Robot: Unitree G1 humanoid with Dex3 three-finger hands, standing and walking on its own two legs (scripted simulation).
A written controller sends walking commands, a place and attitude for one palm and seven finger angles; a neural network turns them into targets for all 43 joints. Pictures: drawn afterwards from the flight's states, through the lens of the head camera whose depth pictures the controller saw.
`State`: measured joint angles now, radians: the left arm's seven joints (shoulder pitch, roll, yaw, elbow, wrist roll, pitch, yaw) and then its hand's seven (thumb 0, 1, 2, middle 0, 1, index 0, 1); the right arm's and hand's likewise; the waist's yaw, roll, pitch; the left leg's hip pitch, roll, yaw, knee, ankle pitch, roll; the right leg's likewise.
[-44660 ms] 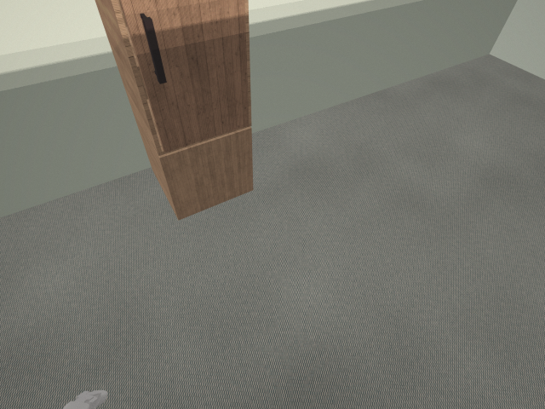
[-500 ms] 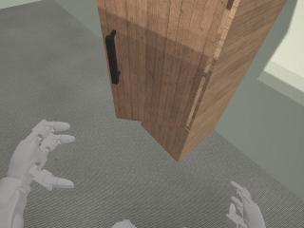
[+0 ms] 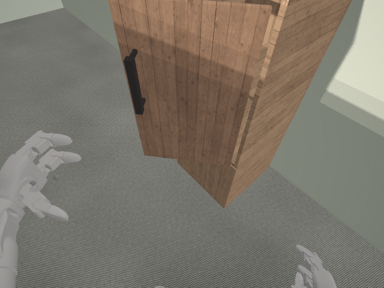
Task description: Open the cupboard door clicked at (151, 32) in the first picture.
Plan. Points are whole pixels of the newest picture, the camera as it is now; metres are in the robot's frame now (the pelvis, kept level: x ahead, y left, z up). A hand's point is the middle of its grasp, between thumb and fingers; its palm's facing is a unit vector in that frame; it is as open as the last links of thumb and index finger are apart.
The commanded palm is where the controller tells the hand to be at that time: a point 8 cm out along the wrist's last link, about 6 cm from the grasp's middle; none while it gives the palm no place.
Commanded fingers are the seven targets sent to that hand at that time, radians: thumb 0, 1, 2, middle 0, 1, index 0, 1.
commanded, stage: raise the hand with hooked fingers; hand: left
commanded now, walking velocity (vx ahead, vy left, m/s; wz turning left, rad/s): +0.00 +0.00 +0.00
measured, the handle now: (137, 83) +0.61 +0.19 +0.07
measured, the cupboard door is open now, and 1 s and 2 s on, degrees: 41 41 41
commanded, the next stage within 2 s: move the hooked fingers beside the handle in 0.38 s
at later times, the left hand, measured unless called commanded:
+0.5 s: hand (62, 182) +0.29 +0.26 +0.09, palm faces -0.06 -1.00 -0.03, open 14.0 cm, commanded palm +0.27 +0.31 +0.09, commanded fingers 0.00 -0.50 0.30 -0.30 -1.20 -0.30 -1.20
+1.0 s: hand (80, 147) +0.37 +0.26 +0.09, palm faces -0.09 -1.00 -0.01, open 14.0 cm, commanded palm +0.35 +0.32 +0.08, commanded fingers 0.00 -0.50 0.30 -0.30 -1.20 -0.30 -1.20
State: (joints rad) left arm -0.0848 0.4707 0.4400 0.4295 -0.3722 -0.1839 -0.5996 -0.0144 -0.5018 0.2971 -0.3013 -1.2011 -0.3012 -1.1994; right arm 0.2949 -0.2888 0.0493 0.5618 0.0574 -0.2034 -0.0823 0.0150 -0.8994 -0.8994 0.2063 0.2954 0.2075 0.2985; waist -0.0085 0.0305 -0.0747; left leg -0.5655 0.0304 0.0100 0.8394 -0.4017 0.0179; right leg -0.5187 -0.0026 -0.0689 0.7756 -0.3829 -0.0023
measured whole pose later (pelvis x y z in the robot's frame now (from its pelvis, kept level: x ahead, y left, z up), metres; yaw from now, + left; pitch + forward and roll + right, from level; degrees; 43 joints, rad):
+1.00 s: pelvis +0.00 +0.00 -0.01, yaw -1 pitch +11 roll -2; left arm -0.42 0.52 0.44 0.77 -0.29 -0.24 -0.58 -0.02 -0.50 0.30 -0.30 -1.20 -0.30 -1.20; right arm 0.34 -0.29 0.05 0.57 0.05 -0.12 -0.07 0.01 -0.90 -0.90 0.21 0.30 0.21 0.30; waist -0.05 0.01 -0.07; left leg -0.66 0.03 0.02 0.87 -0.40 0.02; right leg -0.62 0.00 -0.05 0.82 -0.38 0.00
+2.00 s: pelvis +0.00 +0.01 -0.03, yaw -4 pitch +23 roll -5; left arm -1.09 0.86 0.51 1.33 -0.06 -0.27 -0.53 -0.02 -0.50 0.30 -0.30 -1.20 -0.30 -1.20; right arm 0.43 -0.30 0.08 0.60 0.01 0.06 -0.06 0.01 -0.90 -0.90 0.21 0.30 0.21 0.30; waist -0.23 0.02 -0.06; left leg -0.98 0.07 0.01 1.02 -0.45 0.03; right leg -0.92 0.04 -0.06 0.90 -0.39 0.01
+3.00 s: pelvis +0.00 +0.01 -0.03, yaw -4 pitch +24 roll -6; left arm -1.10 0.86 0.51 1.31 -0.06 -0.27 -0.50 -0.02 -0.50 0.30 -0.30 -1.20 -0.30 -1.20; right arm 0.41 -0.28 0.09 0.58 0.01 0.10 -0.04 0.00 -0.90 -0.90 0.21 0.30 0.21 0.30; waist -0.24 0.03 -0.07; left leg -1.00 0.08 -0.01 1.04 -0.47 0.03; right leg -0.92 0.04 -0.07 0.90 -0.40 0.01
